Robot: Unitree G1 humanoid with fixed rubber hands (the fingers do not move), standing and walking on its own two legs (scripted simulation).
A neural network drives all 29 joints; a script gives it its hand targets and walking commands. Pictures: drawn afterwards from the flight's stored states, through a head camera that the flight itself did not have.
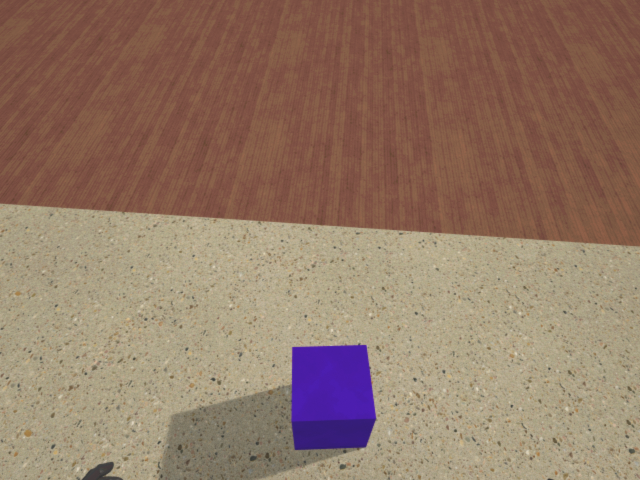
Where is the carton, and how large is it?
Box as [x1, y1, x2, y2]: [292, 345, 375, 449]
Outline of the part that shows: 366,345 292,347 292,429 295,449 361,447 366,445 375,419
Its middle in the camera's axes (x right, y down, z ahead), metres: +0.03 +0.45 +1.12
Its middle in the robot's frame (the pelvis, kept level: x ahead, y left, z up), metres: +0.48 -0.02 -0.66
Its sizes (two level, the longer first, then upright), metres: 0.210 0.200 0.250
